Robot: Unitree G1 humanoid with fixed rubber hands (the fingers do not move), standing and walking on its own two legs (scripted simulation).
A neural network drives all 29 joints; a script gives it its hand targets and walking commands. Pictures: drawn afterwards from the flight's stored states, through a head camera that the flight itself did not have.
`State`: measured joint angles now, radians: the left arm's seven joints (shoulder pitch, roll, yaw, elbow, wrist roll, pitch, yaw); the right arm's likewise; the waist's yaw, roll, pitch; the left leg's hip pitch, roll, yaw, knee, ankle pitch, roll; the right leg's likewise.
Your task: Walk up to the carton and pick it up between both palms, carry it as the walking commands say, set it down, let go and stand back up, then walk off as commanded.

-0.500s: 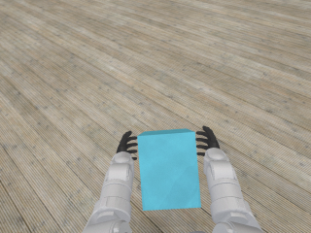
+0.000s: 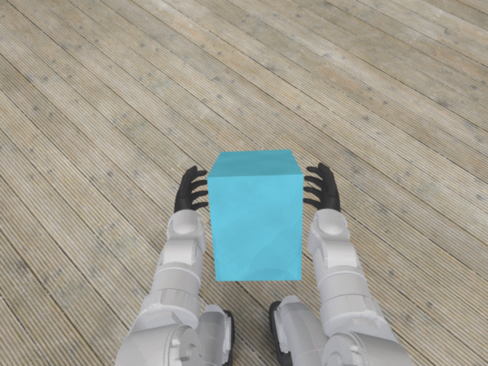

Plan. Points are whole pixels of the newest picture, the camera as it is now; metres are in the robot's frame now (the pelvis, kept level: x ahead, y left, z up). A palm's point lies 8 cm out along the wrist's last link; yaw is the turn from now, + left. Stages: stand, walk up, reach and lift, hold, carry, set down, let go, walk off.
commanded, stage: set down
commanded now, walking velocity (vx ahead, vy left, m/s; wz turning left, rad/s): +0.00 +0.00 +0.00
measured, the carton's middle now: (256, 209) +0.40 -0.03 -0.17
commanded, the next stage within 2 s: none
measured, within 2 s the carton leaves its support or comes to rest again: neither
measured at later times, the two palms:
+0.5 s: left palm (196, 208) +0.40 +0.09 -0.14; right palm (315, 211) +0.37 -0.15 -0.13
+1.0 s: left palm (204, 206) +0.43 +0.09 -0.22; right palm (307, 212) +0.40 -0.15 -0.22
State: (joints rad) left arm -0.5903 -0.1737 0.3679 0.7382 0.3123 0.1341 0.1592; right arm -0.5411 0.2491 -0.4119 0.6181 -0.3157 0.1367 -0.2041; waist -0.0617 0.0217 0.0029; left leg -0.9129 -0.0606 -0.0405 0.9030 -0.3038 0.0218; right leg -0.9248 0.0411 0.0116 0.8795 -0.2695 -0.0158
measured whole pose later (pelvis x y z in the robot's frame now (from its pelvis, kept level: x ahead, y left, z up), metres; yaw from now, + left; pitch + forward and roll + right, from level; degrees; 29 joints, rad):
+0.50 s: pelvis -0.01 +0.02 -0.08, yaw -1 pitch +27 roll +0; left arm -0.74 -0.16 0.35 0.79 0.25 0.15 0.23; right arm -0.67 0.21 -0.47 0.63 -0.27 0.17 -0.19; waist -0.07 0.02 -0.07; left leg -1.31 -0.08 0.01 1.29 -0.44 0.05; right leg -1.33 0.04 0.04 1.27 -0.41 0.01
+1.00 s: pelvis -0.02 +0.01 -0.15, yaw +0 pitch +33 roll +0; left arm -0.92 -0.08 0.32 0.86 0.20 0.17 0.24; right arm -0.82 0.17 -0.48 0.67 -0.23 0.19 -0.24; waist -0.05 0.02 -0.06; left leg -1.63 -0.07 0.01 1.58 -0.53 0.03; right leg -1.66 0.05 0.02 1.57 -0.49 0.00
